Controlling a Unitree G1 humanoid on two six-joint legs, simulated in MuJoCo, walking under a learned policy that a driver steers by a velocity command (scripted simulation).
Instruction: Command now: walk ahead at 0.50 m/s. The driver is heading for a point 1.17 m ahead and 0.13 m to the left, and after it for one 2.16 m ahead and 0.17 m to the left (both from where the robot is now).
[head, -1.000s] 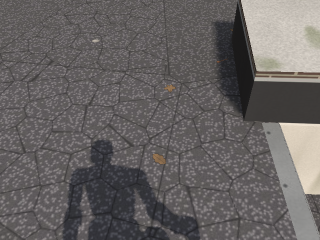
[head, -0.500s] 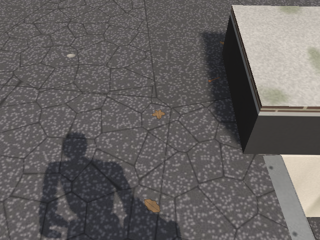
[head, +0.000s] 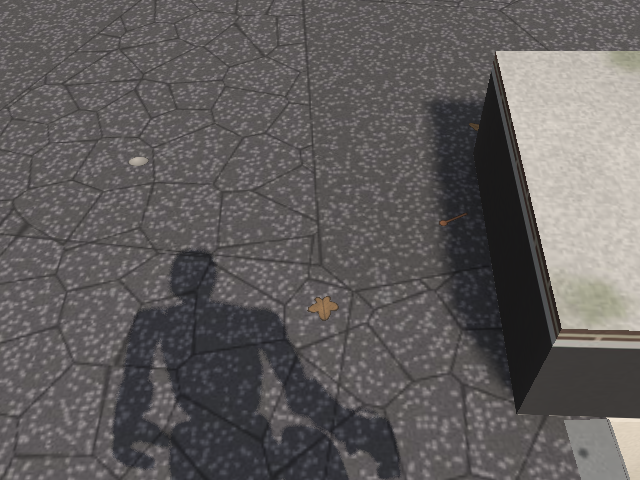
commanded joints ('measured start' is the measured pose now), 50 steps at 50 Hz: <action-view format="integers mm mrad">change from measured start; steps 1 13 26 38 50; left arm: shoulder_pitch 22 205 80 -242 125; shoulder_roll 114 164 118 64 184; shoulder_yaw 18 32 26 6 43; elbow -30 48 -12 -108 -24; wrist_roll -2 -21 -28 -23 -21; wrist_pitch -17 12 -2 12 -1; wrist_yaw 3 40 40 16 1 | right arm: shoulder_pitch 45 -335 -64 131 113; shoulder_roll -40 -33 -59 -130 -123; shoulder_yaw -14 -2 -20 -33 -21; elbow -46 -170 -85 -8 -37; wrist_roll -6 -3 -36 -13 25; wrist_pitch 15 4 -9 3 -26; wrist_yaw -6 29 33 -6 7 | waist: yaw -34 64 -8 -84 89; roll -99 -104 51 16 -214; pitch -48 65 -71 46 -232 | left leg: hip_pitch -135 -197 335 404 -280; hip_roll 84 15 165 116 -60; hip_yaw -43 16 -250 -40 -97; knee -67 -633 -979 -1064 165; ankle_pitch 69 397 221 323 -188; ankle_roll -10 -25 173 152 -1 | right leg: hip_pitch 131 292 -317 -361 587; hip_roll -274 -274 -193 -144 -390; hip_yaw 276 127 147 71 633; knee -257 -254 794 201 -107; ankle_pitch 133 131 -154 245 -158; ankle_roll -179 -119 15 62 -219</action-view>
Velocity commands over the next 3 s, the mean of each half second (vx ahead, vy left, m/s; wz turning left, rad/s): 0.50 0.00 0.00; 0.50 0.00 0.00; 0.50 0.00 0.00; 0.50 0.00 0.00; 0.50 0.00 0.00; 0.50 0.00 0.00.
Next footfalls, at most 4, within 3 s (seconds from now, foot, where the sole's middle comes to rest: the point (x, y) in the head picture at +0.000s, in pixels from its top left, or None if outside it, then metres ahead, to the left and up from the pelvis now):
0.38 left None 0.40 0.16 -0.78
0.94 right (381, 376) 0.71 -0.07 -0.78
1.48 left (273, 274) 1.00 0.19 -0.78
2.02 right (359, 184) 1.31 -0.04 -0.78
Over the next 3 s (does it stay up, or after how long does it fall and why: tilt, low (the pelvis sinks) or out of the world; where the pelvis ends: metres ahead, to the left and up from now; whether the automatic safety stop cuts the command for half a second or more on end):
stays up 1.68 0.12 0.00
